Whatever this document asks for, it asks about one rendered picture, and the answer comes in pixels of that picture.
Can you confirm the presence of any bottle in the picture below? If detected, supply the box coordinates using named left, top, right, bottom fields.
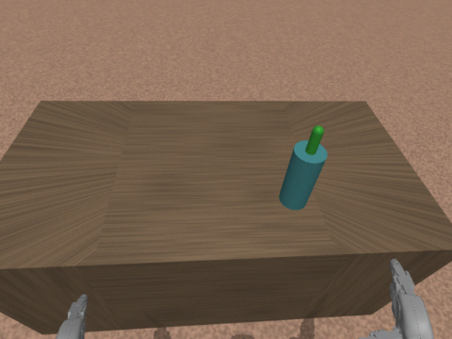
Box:
left=279, top=126, right=328, bottom=210

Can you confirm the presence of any right robot hand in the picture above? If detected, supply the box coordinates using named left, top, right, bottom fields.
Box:
left=359, top=258, right=434, bottom=339

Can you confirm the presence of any left robot hand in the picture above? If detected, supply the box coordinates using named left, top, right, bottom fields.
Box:
left=56, top=294, right=88, bottom=339

